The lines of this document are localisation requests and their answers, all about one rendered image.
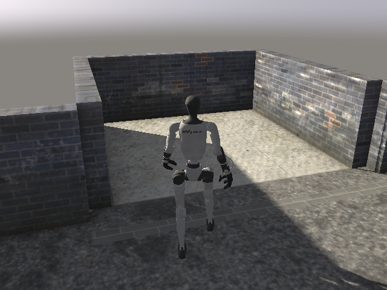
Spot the robot left upper arm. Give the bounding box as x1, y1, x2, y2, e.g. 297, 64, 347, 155
164, 121, 181, 154

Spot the right robot forearm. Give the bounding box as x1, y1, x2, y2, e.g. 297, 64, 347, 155
217, 147, 231, 175

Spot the robot torso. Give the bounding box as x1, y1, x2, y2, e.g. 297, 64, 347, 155
179, 119, 207, 181

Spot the right robot hand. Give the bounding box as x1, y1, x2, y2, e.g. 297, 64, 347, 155
219, 173, 233, 189

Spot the robot left thigh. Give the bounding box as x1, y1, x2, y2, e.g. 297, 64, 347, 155
172, 170, 186, 219

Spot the robot right upper arm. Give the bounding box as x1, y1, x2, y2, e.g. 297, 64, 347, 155
206, 121, 222, 156

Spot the left robot forearm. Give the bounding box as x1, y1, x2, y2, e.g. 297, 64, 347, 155
163, 145, 171, 163

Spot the left robot hand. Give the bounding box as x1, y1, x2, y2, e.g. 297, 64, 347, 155
163, 160, 177, 170

